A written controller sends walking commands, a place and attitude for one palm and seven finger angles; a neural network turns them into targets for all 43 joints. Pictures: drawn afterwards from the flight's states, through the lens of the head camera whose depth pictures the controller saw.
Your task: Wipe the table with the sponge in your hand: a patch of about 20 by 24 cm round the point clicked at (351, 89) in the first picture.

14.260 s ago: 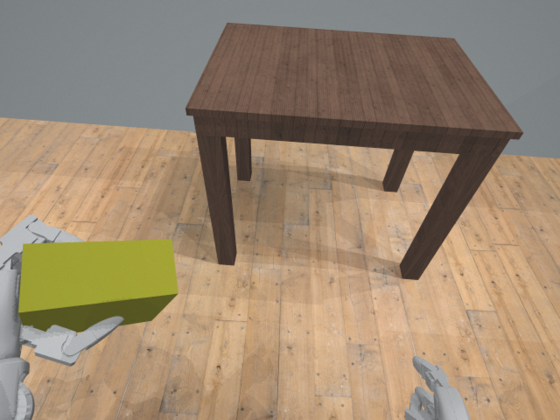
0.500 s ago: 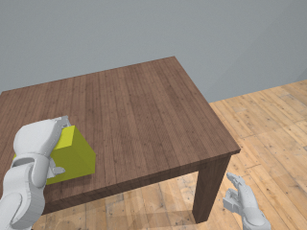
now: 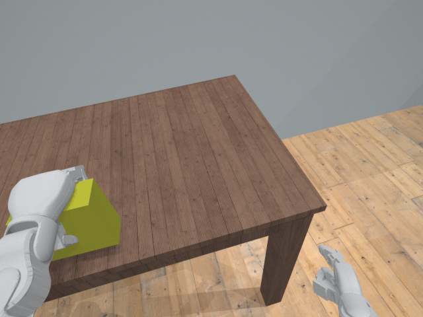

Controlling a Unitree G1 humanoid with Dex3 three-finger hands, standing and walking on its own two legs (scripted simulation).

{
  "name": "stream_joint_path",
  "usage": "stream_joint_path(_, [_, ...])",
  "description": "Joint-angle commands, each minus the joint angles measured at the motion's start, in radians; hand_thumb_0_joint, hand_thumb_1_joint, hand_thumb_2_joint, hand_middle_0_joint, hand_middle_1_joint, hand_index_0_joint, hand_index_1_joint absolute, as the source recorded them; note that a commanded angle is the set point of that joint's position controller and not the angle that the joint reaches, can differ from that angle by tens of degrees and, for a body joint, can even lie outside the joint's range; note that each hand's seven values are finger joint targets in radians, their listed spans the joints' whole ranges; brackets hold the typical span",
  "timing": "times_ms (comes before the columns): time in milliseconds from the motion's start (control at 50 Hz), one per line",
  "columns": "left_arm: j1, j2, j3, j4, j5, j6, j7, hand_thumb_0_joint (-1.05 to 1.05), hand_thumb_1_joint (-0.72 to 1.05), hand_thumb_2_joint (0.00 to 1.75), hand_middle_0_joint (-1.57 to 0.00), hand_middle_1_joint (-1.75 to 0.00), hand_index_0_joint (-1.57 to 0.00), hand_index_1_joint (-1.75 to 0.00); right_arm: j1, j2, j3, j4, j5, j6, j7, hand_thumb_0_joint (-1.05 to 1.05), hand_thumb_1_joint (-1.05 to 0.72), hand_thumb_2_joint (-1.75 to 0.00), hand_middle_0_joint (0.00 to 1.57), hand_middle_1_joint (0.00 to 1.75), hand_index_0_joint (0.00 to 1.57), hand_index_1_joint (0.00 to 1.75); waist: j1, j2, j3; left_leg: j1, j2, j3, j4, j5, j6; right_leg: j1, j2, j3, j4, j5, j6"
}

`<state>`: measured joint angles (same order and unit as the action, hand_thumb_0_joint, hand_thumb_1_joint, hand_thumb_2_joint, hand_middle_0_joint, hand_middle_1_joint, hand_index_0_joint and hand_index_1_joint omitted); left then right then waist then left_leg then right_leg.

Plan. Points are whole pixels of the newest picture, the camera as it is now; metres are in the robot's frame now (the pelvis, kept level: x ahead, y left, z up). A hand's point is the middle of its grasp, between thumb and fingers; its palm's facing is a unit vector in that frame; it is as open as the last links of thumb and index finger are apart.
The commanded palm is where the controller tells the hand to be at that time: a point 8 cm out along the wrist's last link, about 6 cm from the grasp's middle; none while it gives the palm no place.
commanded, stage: move the sponge above the wiping area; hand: left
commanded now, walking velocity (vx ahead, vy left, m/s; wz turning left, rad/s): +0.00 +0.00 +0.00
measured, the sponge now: (77, 227) +0.22 +0.31 +0.06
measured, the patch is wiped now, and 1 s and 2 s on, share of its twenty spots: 0.00 0.00 0.00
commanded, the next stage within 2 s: lower the sponge onto the table in 0.94 s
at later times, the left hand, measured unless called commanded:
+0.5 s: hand (64, 208) +0.23 +0.31 +0.11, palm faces +0.03 -0.05 -1.00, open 10.3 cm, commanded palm +0.20 +0.31 +0.18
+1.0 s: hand (61, 205) +0.23 +0.31 +0.12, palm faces +0.04 -0.04 -1.00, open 10.3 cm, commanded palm +0.20 +0.31 +0.18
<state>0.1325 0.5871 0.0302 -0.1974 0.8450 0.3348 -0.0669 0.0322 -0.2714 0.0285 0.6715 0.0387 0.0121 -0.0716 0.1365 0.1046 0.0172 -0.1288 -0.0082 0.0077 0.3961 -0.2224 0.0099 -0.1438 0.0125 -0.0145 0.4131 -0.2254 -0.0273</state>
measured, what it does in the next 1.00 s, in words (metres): stands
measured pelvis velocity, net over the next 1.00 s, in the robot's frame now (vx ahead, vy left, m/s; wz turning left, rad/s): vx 0.00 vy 0.00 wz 0.00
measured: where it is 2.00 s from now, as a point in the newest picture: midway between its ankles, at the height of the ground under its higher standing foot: outside the picture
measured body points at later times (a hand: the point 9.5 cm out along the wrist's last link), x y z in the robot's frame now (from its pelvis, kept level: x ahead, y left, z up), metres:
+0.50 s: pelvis +0.01 +0.00 +0.00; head +0.00 -0.04 +0.45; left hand +0.22 +0.31 +0.17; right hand +0.24 -0.20 -0.09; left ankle +0.00 +0.12 -0.74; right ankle +0.00 -0.10 -0.74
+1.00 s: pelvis +0.00 +0.00 +0.00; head +0.00 -0.04 +0.45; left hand +0.22 +0.31 +0.18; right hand +0.25 -0.19 -0.08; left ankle +0.00 +0.12 -0.74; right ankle +0.00 -0.10 -0.74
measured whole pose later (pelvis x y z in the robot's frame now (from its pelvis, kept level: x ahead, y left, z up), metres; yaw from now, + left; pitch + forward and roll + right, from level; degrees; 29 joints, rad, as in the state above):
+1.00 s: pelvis +0.00 +0.00 +0.00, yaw +0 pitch -2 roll +0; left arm 0.12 0.58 0.03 -0.19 0.85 0.32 -0.06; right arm 0.02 -0.26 0.03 0.67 0.04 0.02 -0.06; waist 0.14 0.11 0.01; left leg -0.13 -0.01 0.00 0.39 -0.22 0.02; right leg -0.14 0.01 -0.02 0.40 -0.22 -0.02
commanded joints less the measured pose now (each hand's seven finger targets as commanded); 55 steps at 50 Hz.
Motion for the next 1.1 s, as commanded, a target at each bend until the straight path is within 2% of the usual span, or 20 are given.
stream_joint_path(0, [-0.237, 0.252, 0.176, -0.183, 0.026, -0.034, 0.058, 0.00, 0.10, 1.30, -1.20, -1.60, -1.20, -1.60, -0.181, -0.091, -0.036, -0.172, -0.005, -0.056, -0.011, 0.00, -0.90, -0.90, 0.20, 0.30, 0.20, 0.30, -0.009, -0.024, -0.193, 0.047, -0.016, -0.051, -0.024, 0.254, 0.030, 0.054, -0.012, 0.074, -0.063, 0.181, -0.039])
stream_joint_path(20, [-0.246, 0.273, 0.198, -0.181, 0.027, -0.030, 0.061, 0.00, 0.10, 1.30, -1.20, -1.60, -1.20, -1.60, -0.217, -0.088, -0.026, -0.174, -0.001, -0.063, -0.012, 0.00, -0.90, -0.90, 0.20, 0.30, 0.20, 0.30, -0.004, -0.016, -0.181, 0.052, -0.018, -0.059, -0.025, 0.234, 0.031, 0.040, 0.004, 0.103, -0.073, 0.146, -0.051])
stream_joint_path(60, [-0.281, 0.246, 0.162, -0.145, 0.032, -0.043, 0.061, 0.00, 0.10, 1.30, -1.20, -1.60, -1.20, -1.60, -0.178, -0.092, -0.032, -0.164, -0.002, -0.063, -0.016, 0.00, -0.90, -0.90, 0.20, 0.30, 0.20, 0.30, -0.018, -0.027, -0.188, 0.043, -0.015, -0.051, -0.029, 0.233, 0.030, 0.040, -0.007, 0.069, -0.069, 0.148, -0.040])
stream_joint_path(120, [-0.262, 0.308, 0.224, -0.139, 0.035, -0.045, 0.068, 0.00, 0.10, 1.30, -1.20, -1.60, -1.20, -1.60, -0.209, -0.096, -0.031, -0.167, -0.003, -0.066, -0.018, 0.00, -0.90, -0.90, 0.20, 0.30, 0.20, 0.30, 0.001, -0.027, -0.207, 0.049, -0.022, -0.055, -0.023, 0.241, 0.032, 0.063, 0.002, 0.099, -0.066, 0.164, -0.051])
stream_joint_path(140, [-0.308, 0.272, 0.183, -0.127, 0.039, -0.051, 0.067, 0.00, 0.10, 1.30, -1.20, -1.60, -1.20, -1.60, -0.182, -0.094, -0.032, -0.161, -0.003, -0.064, -0.020, 0.00, -0.90, -0.90, 0.20, 0.30, 0.20, 0.30, -0.019, -0.024, -0.214, 0.044, -0.017, -0.040, -0.019, 0.249, 0.033, 0.057, -0.008, 0.065, -0.061, 0.175, -0.042])
stream_joint_path(220, [-0.272, 0.296, 0.217, -0.127, 0.036, -0.064, 0.070, 0.00, 0.10, 1.30, -1.20, -1.60, -1.20, -1.60, -0.204, -0.093, -0.033, -0.166, 0.000, -0.068, -0.016, 0.00, -0.90, -0.90, 0.20, 0.30, 0.20, 0.30, 0.000, -0.003, -0.222, 0.056, -0.022, -0.057, -0.018, 0.261, 0.033, 0.064, 0.003, 0.093, -0.063, 0.182, -0.053])
stream_joint_path(240, [-0.284, 0.262, 0.186, -0.127, 0.035, -0.069, 0.071, 0.00, 0.10, 1.30, -1.20, -1.60, -1.20, -1.60, -0.172, -0.091, -0.036, -0.165, -0.005, -0.067, -0.015, 0.00, -0.90, -0.90, 0.20, 0.30, 0.20, 0.30, -0.011, -0.013, -0.241, 0.051, -0.015, -0.041, -0.014, 0.280, 0.033, 0.073, -0.009, 0.057, -0.050, 0.211, -0.044])
stream_joint_path(360, [-0.214, 0.263, 0.207, -0.150, 0.033, -0.065, 0.079, 0.00, 0.10, 1.30, -1.20, -1.60, -1.20, -1.60, -0.159, -0.094, -0.043, -0.170, -0.004, -0.059, 0.000, 0.00, -0.90, -0.90, 0.20, 0.30, 0.20, 0.30, -0.002, -0.029, -0.232, 0.040, -0.011, -0.055, -0.013, 0.314, 0.029, 0.077, -0.010, 0.059, -0.042, 0.240, -0.041])
stream_joint_path(420, [-0.202, 0.274, 0.220, -0.215, 0.034, -0.058, 0.087, 0.00, 0.10, 1.30, -1.20, -1.60, -1.20, -1.60, -0.204, -0.087, -0.036, -0.185, -0.003, -0.063, 0.004, 0.00, -0.90, -0.90, 0.20, 0.30, 0.20, 0.30, 0.012, 0.015, -0.232, 0.059, -0.011, -0.065, -0.016, 0.317, 0.029, 0.076, 0.002, 0.085, -0.044, 0.230, -0.054])
stream_joint_path(540, [-0.232, 0.217, 0.156, -0.207, 0.035, -0.031, 0.091, 0.00, 0.10, 1.30, -1.20, -1.60, -1.20, -1.60, -0.183, -0.087, -0.035, -0.175, -0.004, -0.056, 0.002, 0.00, -0.90, -0.90, 0.20, 0.30, 0.20, 0.30, -0.009, -0.021, -0.204, 0.044, -0.005, -0.055, -0.029, 0.269, 0.028, 0.054, -0.007, 0.054, -0.053, 0.180, -0.043])
stream_joint_path(560, [-0.221, 0.254, 0.187, -0.163, 0.040, -0.025, 0.092, 0.00, 0.10, 1.30, -1.20, -1.60, -1.20, -1.60, -0.171, -0.096, -0.040, -0.162, -0.003, -0.052, 0.000, 0.00, -0.90, -0.90, 0.20, 0.30, 0.20, 0.30, -0.007, -0.040, -0.184, 0.030, -0.007, -0.068, -0.036, 0.255, 0.024, 0.048, -0.003, 0.061, -0.060, 0.159, -0.043])
stream_joint_path(700, [-0.328, 0.256, 0.152, -0.135, 0.052, -0.029, 0.066, 0.00, 0.10, 1.30, -1.20, -1.60, -1.20, -1.60, -0.186, -0.094, -0.032, -0.158, -0.002, -0.047, -0.013, 0.00, -0.90, -0.90, 0.20, 0.30, 0.20, 0.30, -0.015, -0.032, -0.207, 0.052, -0.016, -0.061, -0.043, 0.245, 0.028, 0.063, -0.006, 0.060, -0.072, 0.162, -0.044])
stream_joint_path(720, [-0.341, 0.276, 0.168, -0.173, 0.054, -0.028, 0.062, 0.00, 0.10, 1.30, -1.20, -1.60, -1.20, -1.60, -0.233, -0.088, -0.020, -0.170, 0.001, -0.054, -0.011, 0.00, -0.90, -0.90, 0.20, 0.30, 0.20, 0.30, -0.006, 0.011, -0.211, 0.066, -0.020, -0.071, -0.044, 0.240, 0.029, 0.060, 0.008, 0.093, -0.077, 0.147, -0.058])
stream_joint_path(740, [-0.335, 0.249, 0.148, -0.174, 0.051, -0.033, 0.062, 0.00, 0.10, 1.30, -1.20, -1.60, -1.20, -1.60, -0.203, -0.084, -0.025, -0.166, -0.003, -0.054, -0.010, 0.00, -0.90, -0.90, 0.20, 0.30, 0.20, 0.30, -0.009, 0.009, -0.234, 0.067, -0.016, -0.055, -0.039, 0.259, 0.031, 0.073, -0.003, 0.058, -0.066, 0.163, -0.050])
stream_joint_path(820, [-0.242, 0.268, 0.192, -0.191, 0.043, -0.032, 0.059, 0.00, 0.10, 1.30, -1.20, -1.60, -1.20, -1.60, -0.225, -0.085, -0.023, -0.179, -0.004, -0.054, 0.003, 0.00, -0.90, -0.90, 0.20, 0.30, 0.20, 0.30, 0.013, 0.013, -0.221, 0.063, -0.017, -0.073, -0.039, 0.292, 0.027, 0.085, 0.006, 0.090, -0.065, 0.200, -0.061])
stream_joint_path(880, [-0.210, 0.268, 0.200, -0.160, 0.040, -0.018, 0.061, 0.00, 0.10, 1.30, -1.20, -1.60, -1.20, -1.60, -0.184, -0.095, -0.032, -0.170, -0.007, -0.039, 0.006, 0.00, -0.90, -0.90, 0.20, 0.30, 0.20, 0.30, 0.009, -0.036, -0.220, 0.038, -0.012, -0.061, -0.037, 0.299, 0.024, 0.094, -0.008, 0.059, -0.056, 0.219, -0.046])
stream_joint_path(920, [-0.244, 0.278, 0.206, -0.177, 0.043, 0.000, 0.060, 0.00, 0.10, 1.30, -1.20, -1.60, -1.20, -1.60, -0.232, -0.093, -0.021, -0.178, 0.001, -0.039, 0.008, 0.00, -0.90, -0.90, 0.20, 0.30, 0.20, 0.30, 0.009, -0.006, -0.192, 0.037, -0.016, -0.066, -0.039, 0.269, 0.023, 0.067, 0.006, 0.093, -0.067, 0.183, -0.058])
stream_joint_path(940, [-0.234, 0.247, 0.180, -0.179, 0.033, -0.001, 0.062, 0.00, 0.10, 1.30, -1.20, -1.60, -1.20, -1.60, -0.200, -0.092, -0.027, -0.180, -0.003, -0.039, 0.007, 0.00, -0.90, -0.90, 0.20, 0.30, 0.20, 0.30, 0.003, -0.021, -0.211, 0.035, -0.012, -0.052, -0.036, 0.274, 0.026, 0.081, -0.007, 0.059, -0.056, 0.192, -0.046])
stream_joint_path(980, [-0.216, 0.277, 0.201, -0.153, 0.034, -0.004, 0.057, 0.00, 0.10, 1.30, -1.20, -1.60, -1.20, -1.60, -0.186, -0.102, -0.034, -0.173, -0.001, -0.036, 0.004, 0.00, -0.90, -0.90, 0.20, 0.30, 0.20, 0.30, 0.001, -0.040, -0.199, 0.029, -0.015, -0.059, -0.034, 0.268, 0.026, 0.075, -0.006, 0.064, -0.061, 0.192, -0.044])
stream_joint_path(1080, [-0.247, 0.241, 0.152, -0.204, 0.037, -0.041, 0.051, 0.00, 0.10, 1.30, -1.20, -1.60, -1.20, -1.60, -0.181, -0.094, -0.036, -0.176, -0.002, -0.052, -0.004, 0.00, -0.90, -0.90, 0.20, 0.30, 0.20, 0.30, -0.009, -0.006, -0.207, 0.056, -0.014, -0.067, -0.033, 0.258, 0.030, 0.056, -0.004, 0.058, -0.066, 0.166, -0.043])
